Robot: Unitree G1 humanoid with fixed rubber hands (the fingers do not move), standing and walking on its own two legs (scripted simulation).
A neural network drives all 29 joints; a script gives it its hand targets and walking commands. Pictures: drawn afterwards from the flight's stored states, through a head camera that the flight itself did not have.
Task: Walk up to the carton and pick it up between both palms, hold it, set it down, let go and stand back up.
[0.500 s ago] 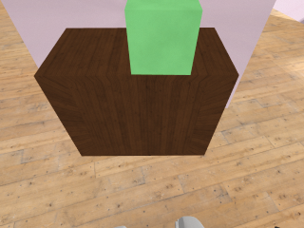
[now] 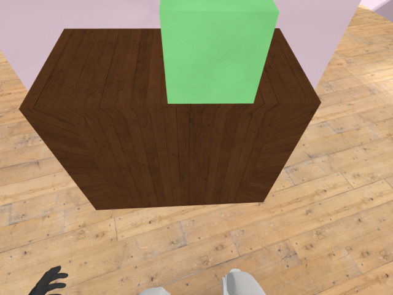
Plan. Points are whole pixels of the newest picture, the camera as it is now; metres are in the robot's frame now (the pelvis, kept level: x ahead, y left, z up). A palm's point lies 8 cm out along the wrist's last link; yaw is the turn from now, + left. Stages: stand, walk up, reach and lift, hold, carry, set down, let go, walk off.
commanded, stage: walk up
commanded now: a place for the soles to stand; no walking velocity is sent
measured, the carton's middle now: (210, 34) +0.79 -0.04 +0.12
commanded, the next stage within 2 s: none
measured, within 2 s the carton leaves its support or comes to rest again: neither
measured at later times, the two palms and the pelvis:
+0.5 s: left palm out of the picture +0.11 +0.29 -0.08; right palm out of the picture +0.12 -0.34 -0.07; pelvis +0.00 -0.03 +0.02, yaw +1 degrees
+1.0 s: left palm out of the picture +0.09 +0.28 -0.06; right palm out of the picture +0.09 -0.33 -0.06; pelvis +0.00 -0.03 +0.05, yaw +2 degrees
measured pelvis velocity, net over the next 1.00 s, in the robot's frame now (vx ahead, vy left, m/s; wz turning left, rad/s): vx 0.00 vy -0.03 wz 0.04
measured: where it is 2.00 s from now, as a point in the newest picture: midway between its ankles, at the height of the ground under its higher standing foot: (197, 269)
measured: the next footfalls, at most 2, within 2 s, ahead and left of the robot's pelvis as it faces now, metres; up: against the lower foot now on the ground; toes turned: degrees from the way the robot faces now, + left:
right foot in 1.44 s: +0.27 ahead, -0.14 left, +0.00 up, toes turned -2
left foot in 1.70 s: +0.28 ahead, +0.11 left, +0.00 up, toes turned +8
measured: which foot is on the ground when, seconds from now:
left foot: down 0.00-1.00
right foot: down 0.00-1.00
